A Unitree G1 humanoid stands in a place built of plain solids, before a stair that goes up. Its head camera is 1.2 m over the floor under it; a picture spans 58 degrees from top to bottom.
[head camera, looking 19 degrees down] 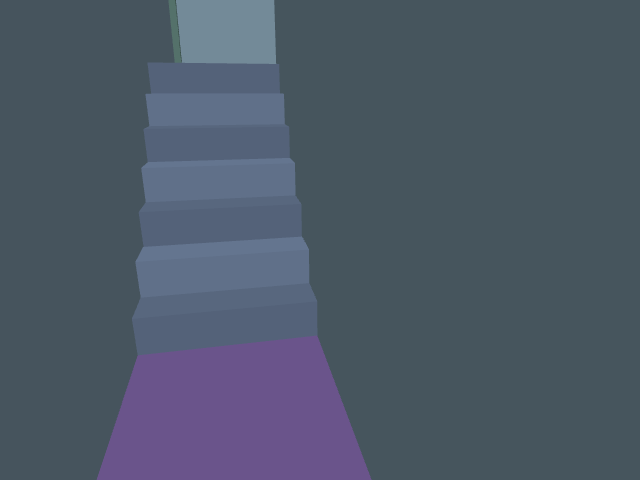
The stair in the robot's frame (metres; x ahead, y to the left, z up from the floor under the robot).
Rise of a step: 0.20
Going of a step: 0.22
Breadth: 0.88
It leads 12 degrees to the left of straight ahead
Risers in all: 7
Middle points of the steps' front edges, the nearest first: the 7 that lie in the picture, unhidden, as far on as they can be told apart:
1.87 0.44 0.20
2.09 0.49 0.40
2.31 0.54 0.59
2.53 0.58 0.79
2.75 0.63 0.99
2.97 0.67 1.18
3.19 0.72 1.38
